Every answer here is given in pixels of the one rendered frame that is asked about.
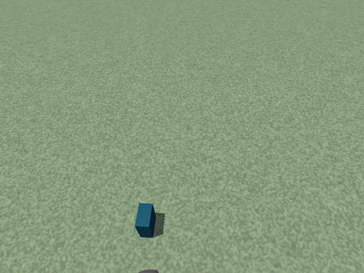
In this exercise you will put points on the carton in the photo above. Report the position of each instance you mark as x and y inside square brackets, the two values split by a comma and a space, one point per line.
[145, 220]

